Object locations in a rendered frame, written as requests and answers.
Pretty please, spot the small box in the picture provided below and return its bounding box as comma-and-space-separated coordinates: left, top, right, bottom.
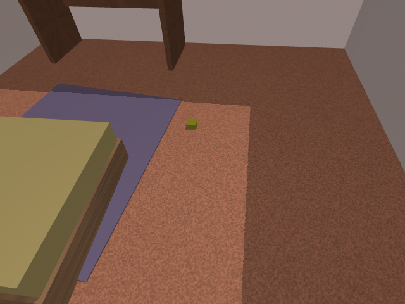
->
187, 119, 197, 129

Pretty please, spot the bed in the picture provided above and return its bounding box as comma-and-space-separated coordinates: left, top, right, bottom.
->
0, 117, 129, 304

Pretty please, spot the desk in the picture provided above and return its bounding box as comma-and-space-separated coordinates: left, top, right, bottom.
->
18, 0, 185, 71

